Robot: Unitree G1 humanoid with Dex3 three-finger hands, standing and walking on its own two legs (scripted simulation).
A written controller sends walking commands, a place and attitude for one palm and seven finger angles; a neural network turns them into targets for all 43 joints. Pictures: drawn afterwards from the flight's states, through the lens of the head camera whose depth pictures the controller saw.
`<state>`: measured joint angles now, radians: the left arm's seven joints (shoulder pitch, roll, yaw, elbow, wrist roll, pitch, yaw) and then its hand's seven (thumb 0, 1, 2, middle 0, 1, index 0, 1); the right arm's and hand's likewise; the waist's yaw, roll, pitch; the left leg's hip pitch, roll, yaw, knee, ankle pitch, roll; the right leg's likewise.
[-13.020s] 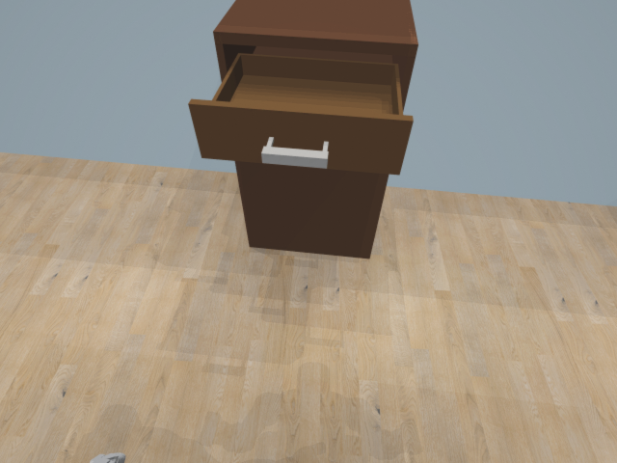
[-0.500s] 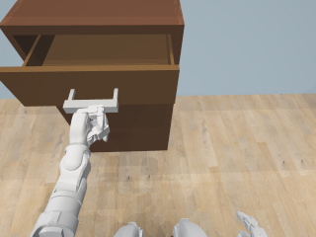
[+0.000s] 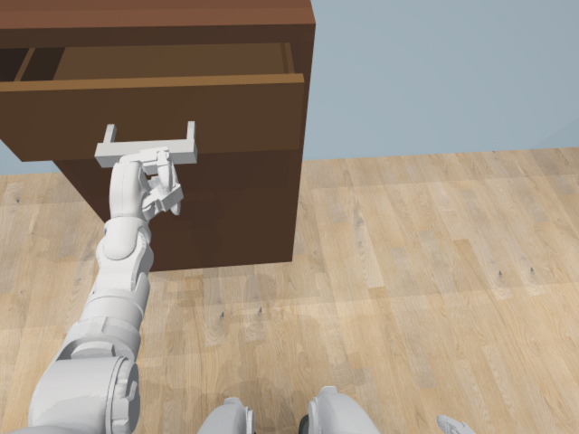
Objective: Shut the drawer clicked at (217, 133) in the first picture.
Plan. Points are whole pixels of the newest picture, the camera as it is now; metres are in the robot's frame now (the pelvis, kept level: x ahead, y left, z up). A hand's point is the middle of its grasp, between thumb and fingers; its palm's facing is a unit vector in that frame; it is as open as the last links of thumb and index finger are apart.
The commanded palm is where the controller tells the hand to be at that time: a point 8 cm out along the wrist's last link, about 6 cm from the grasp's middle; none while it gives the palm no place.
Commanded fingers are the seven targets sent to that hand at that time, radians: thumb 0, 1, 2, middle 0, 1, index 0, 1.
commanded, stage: push the drawer shut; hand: left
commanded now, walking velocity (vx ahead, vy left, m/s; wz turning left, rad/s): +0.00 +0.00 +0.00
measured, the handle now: (150, 141) +0.53 +0.19 +0.06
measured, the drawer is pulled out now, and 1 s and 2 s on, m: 0.09 0.00 0.00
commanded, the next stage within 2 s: pull the fist back off the drawer in 1.02 s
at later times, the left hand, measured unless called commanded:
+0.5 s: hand (178, 154) +0.51 +0.15 +0.05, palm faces +0.05 -1.00 -0.03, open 3.4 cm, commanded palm +0.49 +0.20 +0.06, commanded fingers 0.00 0.90 0.90 -1.40 -1.60 -1.40 -1.60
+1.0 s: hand (174, 139) +0.54 +0.16 +0.05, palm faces +0.04 -1.00 -0.05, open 3.2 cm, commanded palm +0.55 +0.19 +0.06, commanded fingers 0.00 0.90 0.90 -1.40 -1.60 -1.40 -1.60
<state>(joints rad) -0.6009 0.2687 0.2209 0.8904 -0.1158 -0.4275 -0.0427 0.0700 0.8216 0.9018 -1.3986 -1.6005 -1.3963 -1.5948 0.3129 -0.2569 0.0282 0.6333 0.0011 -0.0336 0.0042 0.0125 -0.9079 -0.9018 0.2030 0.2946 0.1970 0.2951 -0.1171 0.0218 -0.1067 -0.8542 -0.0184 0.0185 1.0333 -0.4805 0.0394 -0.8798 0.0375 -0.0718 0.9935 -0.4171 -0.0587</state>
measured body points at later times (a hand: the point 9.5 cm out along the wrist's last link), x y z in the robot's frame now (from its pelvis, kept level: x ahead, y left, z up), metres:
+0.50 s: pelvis +0.00 +0.00 -0.01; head +0.13 +0.01 +0.43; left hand +0.50 +0.20 +0.06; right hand +0.01 -0.26 -0.12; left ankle +0.01 +0.09 -0.67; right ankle +0.03 -0.09 -0.67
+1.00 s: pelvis +0.00 +0.01 -0.01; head +0.14 +0.03 +0.41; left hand +0.53 +0.21 +0.06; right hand -0.03 -0.25 -0.12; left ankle +0.01 +0.09 -0.67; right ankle +0.03 -0.09 -0.67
